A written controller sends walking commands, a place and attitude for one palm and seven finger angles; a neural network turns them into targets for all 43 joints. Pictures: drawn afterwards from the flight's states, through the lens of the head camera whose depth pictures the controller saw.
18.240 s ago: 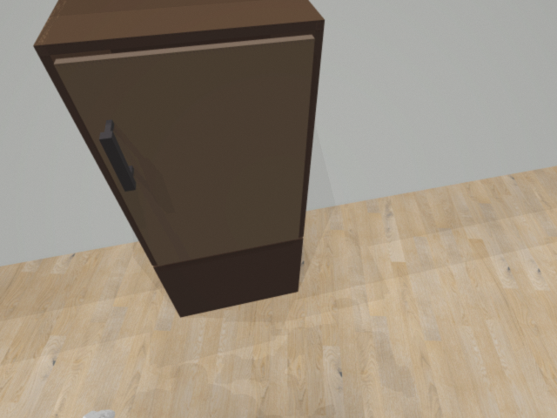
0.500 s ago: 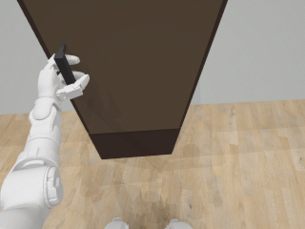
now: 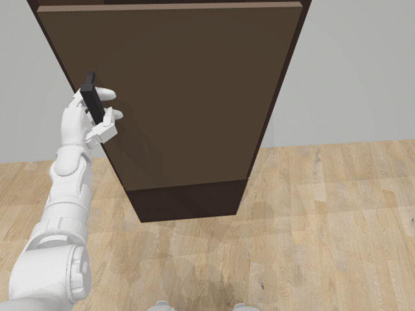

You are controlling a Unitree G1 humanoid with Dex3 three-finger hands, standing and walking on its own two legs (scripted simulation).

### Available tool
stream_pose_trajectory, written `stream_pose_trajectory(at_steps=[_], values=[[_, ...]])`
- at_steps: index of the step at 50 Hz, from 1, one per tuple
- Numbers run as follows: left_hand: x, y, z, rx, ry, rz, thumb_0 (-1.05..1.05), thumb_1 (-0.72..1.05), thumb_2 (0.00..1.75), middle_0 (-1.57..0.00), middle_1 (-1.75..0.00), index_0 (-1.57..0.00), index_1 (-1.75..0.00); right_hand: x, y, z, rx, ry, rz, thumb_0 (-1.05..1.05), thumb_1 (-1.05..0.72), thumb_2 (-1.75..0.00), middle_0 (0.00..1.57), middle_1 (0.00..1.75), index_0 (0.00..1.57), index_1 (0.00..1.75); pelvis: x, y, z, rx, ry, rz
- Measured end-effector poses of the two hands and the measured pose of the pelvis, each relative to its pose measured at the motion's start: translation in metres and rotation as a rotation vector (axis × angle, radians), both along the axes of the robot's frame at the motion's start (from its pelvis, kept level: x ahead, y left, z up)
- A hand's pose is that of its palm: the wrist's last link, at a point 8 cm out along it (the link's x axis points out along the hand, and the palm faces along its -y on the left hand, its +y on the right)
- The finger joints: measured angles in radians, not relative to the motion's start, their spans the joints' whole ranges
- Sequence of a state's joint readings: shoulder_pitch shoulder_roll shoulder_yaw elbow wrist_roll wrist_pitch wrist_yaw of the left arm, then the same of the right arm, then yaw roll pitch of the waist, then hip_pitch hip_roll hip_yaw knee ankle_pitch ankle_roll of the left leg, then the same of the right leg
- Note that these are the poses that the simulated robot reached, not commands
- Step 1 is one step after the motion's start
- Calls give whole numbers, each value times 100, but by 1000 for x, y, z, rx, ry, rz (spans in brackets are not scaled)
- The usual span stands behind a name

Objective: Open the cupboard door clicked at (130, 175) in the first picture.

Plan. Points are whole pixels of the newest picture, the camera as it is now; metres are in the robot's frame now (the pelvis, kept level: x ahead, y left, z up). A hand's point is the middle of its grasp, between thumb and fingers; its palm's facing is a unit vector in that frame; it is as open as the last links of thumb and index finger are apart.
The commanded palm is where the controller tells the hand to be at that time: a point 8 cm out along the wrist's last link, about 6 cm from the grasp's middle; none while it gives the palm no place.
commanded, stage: pull the door open along its arc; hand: left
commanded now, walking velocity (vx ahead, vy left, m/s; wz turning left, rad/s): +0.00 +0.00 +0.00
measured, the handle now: (99, 105) +0.50 +0.20 +0.10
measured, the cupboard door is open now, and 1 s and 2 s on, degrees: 2 37 40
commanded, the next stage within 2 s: open thumb and fingers to let go in 0.70 s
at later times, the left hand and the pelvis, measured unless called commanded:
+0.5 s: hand (146, 196) +0.30 +0.09 +0.10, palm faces +0.43 -0.90 +0.05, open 5.6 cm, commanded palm +0.22 +0.14 +0.10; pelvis +0.01 -0.02 +0.01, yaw +3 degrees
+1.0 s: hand (166, 221) +0.25 +0.06 +0.10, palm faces +0.46 -0.89 -0.01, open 6.6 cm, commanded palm +0.20 +0.09 +0.10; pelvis +0.01 -0.05 +0.01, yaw +5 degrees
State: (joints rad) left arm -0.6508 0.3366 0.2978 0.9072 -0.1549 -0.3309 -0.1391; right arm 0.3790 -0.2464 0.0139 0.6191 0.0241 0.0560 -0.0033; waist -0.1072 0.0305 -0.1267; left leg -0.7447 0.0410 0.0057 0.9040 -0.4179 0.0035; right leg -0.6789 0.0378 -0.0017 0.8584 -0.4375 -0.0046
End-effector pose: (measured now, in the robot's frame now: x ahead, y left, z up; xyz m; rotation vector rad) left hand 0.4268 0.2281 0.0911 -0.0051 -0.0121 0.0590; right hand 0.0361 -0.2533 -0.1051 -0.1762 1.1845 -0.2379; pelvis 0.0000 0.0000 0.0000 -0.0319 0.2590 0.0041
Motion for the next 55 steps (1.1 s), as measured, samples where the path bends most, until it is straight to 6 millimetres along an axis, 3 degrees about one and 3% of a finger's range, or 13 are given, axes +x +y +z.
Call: stream_pose_trajectory(at_steps=[5, 9, 16, 22, 28, 38, 47, 55], values=[[-25, -5, -1, 1, -18, -9, 2, 77, 80, -37, -135, -36, -135, 9, 1, 4, 18, -44, -6, 1, -90, -90, 20, 30, 20, 30, 4, 0, 4, 5, -23, -9], [-55, -14, -1, -5, -33, -26, 2, 76, 78, -37, -135, -36, -135, 29, 2, 9, 30, -114, 10, 1, -90, -90, 20, 30, 20, 30, 6, -1, 7, 9, -49, -10], [-113, -45, -2, -100, -35, 157, 3, 72, 77, -37, -135, -38, -135, 88, 14, 21, 51, -274, 134, 1, -91, -90, 20, 30, 20, 30, 5, -4, 10, 17, -92, 8], [-155, -79, 1, -73, 5, 335, 1, 72, 78, -37, -135, -39, -135, 142, 32, 37, 82, -402, 250, 1, -91, -90, 20, 30, 20, 30, 4, -11, 10, 26, -121, 32], [-188, -108, 5, -26, 56, 374, 0, 72, 77, -38, -135, -40, -135, 170, 42, 54, 109, -476, 282, 1, -90, -90, 20, 30, 20, 30, 8, -22, 12, 32, -158, 45], [-223, -136, 8, 2, 99, 265, 0, 68, 72, -39, -135, -40, -135, 172, 25, 53, 131, -482, 267, 1, -90, -90, 20, 30, 20, 30, 16, -39, 13, 37, -201, 58], [-216, -132, 7, 1, 66, 397, 1, 63, 77, -39, -134, -40, -134, 158, 1, 32, 92, -416, 282, 1, -90, -90, 20, 30, 20, 30, 9, -50, 8, 51, -193, 81], [-218, -132, 10, -5, 30, 407, 2, 35, 66, -36, -130, -36, -130, 145, -5, 28, 88, -396, 279, 1, -90, -90, 20, 30, 20, 30, 4, -54, 10, 57, -186, 85]])
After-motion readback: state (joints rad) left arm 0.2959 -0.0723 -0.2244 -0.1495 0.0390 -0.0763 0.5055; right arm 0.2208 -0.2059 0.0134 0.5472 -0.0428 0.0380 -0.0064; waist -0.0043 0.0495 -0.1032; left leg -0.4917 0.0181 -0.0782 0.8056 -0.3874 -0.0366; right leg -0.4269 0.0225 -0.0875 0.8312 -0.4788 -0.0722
